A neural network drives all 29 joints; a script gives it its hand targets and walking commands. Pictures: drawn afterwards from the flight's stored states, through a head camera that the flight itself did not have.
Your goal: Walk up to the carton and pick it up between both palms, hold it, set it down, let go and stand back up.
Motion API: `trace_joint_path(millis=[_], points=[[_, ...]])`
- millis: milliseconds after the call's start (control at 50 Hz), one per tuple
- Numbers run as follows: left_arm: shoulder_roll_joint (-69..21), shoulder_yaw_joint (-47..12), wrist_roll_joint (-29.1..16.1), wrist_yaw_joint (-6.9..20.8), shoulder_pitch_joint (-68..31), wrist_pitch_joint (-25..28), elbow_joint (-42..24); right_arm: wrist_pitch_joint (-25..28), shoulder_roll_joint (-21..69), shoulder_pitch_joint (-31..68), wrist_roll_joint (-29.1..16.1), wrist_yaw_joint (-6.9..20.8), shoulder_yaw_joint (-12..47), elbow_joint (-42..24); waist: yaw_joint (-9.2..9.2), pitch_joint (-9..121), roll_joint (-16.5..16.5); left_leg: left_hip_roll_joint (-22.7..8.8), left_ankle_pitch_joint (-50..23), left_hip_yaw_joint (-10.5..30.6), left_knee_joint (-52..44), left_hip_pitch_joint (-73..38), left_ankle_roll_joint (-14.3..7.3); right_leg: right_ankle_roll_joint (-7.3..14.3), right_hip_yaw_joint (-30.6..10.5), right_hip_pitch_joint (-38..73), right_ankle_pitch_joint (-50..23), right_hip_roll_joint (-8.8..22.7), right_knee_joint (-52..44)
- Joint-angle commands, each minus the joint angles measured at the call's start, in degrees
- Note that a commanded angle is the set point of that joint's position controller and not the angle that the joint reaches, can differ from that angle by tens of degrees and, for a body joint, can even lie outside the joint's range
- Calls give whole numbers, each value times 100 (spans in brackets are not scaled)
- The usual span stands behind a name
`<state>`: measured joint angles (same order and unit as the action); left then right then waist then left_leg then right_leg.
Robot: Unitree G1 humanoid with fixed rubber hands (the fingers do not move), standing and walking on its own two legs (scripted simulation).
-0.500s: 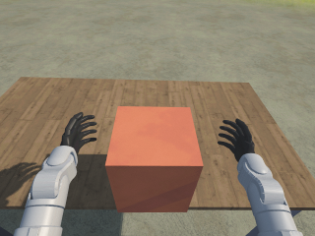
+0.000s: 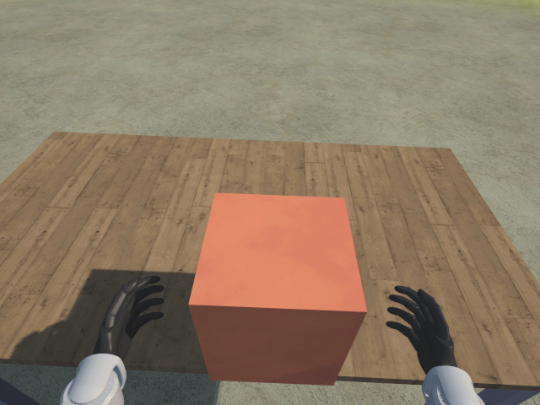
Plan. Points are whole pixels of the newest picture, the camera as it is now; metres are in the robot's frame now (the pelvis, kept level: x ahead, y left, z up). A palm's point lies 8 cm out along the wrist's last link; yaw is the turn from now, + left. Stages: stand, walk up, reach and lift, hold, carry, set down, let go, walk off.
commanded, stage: set down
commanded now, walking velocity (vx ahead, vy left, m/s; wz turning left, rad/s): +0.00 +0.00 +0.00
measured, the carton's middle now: (275, 291) +0.32 +0.00 +0.00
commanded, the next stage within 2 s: let go in 0.40 s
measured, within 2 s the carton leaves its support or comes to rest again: neither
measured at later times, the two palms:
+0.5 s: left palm out of the picture +0.15 +0.21 -0.02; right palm out of the picture +0.15 -0.21 -0.02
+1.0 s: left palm out of the picture +0.16 +0.22 -0.06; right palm out of the picture +0.15 -0.22 -0.06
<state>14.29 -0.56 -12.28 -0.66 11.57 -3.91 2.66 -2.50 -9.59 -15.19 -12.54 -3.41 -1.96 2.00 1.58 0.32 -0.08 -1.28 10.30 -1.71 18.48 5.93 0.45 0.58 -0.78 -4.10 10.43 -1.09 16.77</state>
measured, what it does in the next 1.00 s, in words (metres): stands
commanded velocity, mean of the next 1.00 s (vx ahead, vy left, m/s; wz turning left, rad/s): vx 0.00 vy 0.00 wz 0.00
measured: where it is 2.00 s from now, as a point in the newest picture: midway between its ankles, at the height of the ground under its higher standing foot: outside the picture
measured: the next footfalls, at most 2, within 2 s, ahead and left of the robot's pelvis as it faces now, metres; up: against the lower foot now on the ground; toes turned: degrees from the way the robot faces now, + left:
none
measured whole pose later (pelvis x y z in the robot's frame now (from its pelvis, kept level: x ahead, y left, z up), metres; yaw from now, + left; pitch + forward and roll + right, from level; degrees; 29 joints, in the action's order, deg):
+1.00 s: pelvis -0.02 +0.01 +0.00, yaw -1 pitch -6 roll +0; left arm 12.2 -3.8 -3.4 -3.3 11.9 -0.2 26.6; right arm 10.7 -9.3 -12.1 -2.4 1.5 -2.1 34.9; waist 0.9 -3.6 -1.5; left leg -0.7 11.9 -2.4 22.5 4.9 -0.1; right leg 0.0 -2.2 -4.2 12.5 -0.7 22.5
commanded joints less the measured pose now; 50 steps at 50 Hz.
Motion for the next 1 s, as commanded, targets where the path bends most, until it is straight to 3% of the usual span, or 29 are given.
trace_joint_path(millis=[0,180,220,320,340,380,420,460,480,500,520,560,580,600,620,640,660,700,720,740,780,800,820,860,880,900,920,940,980], points=[[586,88,16,-52,-334,772,-952,668,-663,269,35,39,-121,-1111,-22,583,63,87,-2005,286,135,-835,276,110,-265,-385,-976,13,-300],[692,-168,-1,-106,419,1898,-545,1415,-338,-601,73,58,-21,-463,19,214,312,39,-1838,388,177,-581,253,188,-285,-440,-848,91,-171],[572,-256,133,-30,722,1915,95,1470,-187,-762,148,85,87,33,20,-154,143,51,-1486,323,133,-549,224,183,-327,-407,-599,99,-252],[568,-341,-2,24,792,2156,91,1939,-195,-597,257,44,-5,-140,-42,8,-118,60,-1523,307,235,-449,172,132,-328,-323,-724,141,-122],[579,-416,114,60,497,1948,775,1743,-335,-378,479,36,-122,850,-213,-456,86,59,-989,295,175,-353,167,168,-336,-598,-223,169,-198],[583,-346,151,-39,672,2086,467,1961,-226,-552,377,96,-66,616,29,-322,261,73,-1101,237,146,-295,213,167,-347,-607,-84,157,-126],[564,-294,387,-61,719,2004,632,1995,-237,-656,428,161,-15,1155,29,-431,230,40,-1260,222,215,-445,234,194,-260,-559,-200,72,-83],[705,-249,239,-160,192,2210,275,2142,-182,-102,297,186,-44,810,118,-131,161,70,-876,195,211,-224,170,146,-361,-527,78,168,-37],[506,-379,438,-111,452,2010,1215,2013,-266,-269,542,214,-19,1542,-58,-662,94,69,-557,163,174,-184,155,155,-338,-739,309,168,-104],[623,-229,221,-131,224,2102,565,2063,-191,-117,456,217,-115,926,122,-317,10,84,-594,181,189,-83,121,173,-331,-568,189,178,-40],[526,-337,458,-62,138,1799,1660,1866,-289,68,688,230,-38,1933,-104,-817,-38,109,-136,130,226,-175,118,198,-361,-1045,644,236,-103],[588,-210,352,-11,112,1611,1216,1857,-177,94,583,157,-1,1530,-14,-436,-148,157,-235,96,249,-230,83,181,-367,-784,414,294,-123],[499,-260,532,-13,-65,1349,1820,1683,-324,387,803,163,-49,2230,-97,-825,39,124,52,104,228,-81,105,191,-371,-1030,865,290,-136],[659,-146,398,-40,-296,1342,1315,1694,-208,378,667,162,-100,1719,-4,-469,-19,152,-57,18,218,-33,90,152,-362,-750,635,296,-79],[472,-262,632,-49,-303,1133,1827,1558,-371,464,828,193,-191,2537,-157,-698,267,104,16,44,247,9,152,207,-355,-992,791,280,-53],[662,-176,546,-100,-288,1154,1223,1655,-343,481,771,241,-173,1973,32,-186,34,108,-91,-7,247,-88,113,156,-336,-689,654,242,12],[530,-227,677,-132,-294,875,1563,1478,-394,599,908,266,-223,2515,-31,-509,259,96,110,-4,147,-143,132,226,-285,-862,784,239,-35],[711,-143,479,-325,-335,1345,676,1902,-314,494,700,328,-201,1395,95,268,-37,152,-324,-46,251,45,119,115,-242,-447,127,218,194],[455,-262,786,-327,-487,987,1942,1592,-668,897,1032,391,-312,2857,-164,-313,264,56,74,31,115,20,158,217,-118,-775,568,98,157],[536,-84,704,-288,-394,1051,1567,1676,-410,626,860,409,-187,2271,63,-100,15,83,-18,-89,152,60,115,131,-165,-528,436,182,111],[442,-151,492,-291,-525,1149,1463,1771,-454,746,769,441,-176,1937,42,43,-212,85,-85,-97,148,167,99,125,-241,-505,309,216,108],[225,-339,772,-226,-448,824,2553,1540,-646,871,1104,439,-234,3253,-265,-423,30,62,103,3,142,29,138,230,-212,-881,543,217,57],[297,-205,864,-146,-477,441,2509,1284,-551,841,1117,402,-211,3463,-163,-509,70,41,208,-12,11,-299,146,255,-133,-851,629,172,-89],[415,-165,542,-267,-479,652,881,1534,-475,702,773,392,-201,1901,76,96,-35,66,-202,-87,-51,-69,122,182,-99,-360,171,123,38],[229,-310,820,-298,-467,519,1797,1442,-637,772,1008,450,-226,2943,-150,-201,251,36,-260,-40,-54,-159,180,227,-3,-555,215,32,80],[205,-145,993,-230,-427,374,2184,1366,-602,805,1147,479,-213,3274,-131,-359,252,23,-78,-98,-104,-195,172,241,-6,-513,418,45,-4],[409,2,773,-319,-442,679,842,1579,-449,596,886,478,-173,2011,153,132,106,26,-399,-104,-148,-117,140,169,-38,-141,-45,53,69],[303,-95,1010,-340,-444,540,1641,1472,-574,781,1051,493,-147,2719,-52,-366,378,47,-247,-130,-111,-72,160,214,-75,-453,175,91,51],[278,-6,1006,-312,-455,351,1594,1375,-548,763,1062,501,-147,2836,-13,-317,364,17,-290,-94,-173,-136,127,233,-30,-365,77,66,0]])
